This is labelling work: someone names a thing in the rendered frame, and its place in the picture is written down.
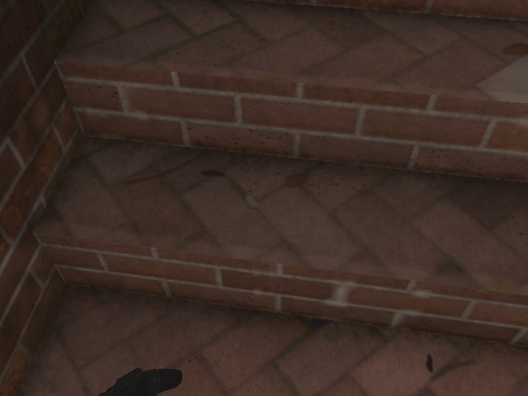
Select robot left hand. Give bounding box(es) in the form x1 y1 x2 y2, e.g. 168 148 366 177
98 368 182 396

